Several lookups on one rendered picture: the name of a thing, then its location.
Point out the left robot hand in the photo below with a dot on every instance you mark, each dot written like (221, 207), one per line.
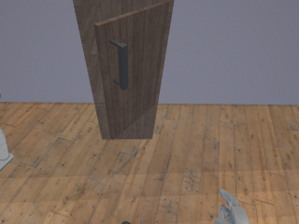
(5, 156)

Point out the cupboard door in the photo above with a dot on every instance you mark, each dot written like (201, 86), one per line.
(143, 31)

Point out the handle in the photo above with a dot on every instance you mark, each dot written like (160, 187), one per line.
(123, 64)

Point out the right robot hand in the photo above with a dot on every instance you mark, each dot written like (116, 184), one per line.
(237, 214)

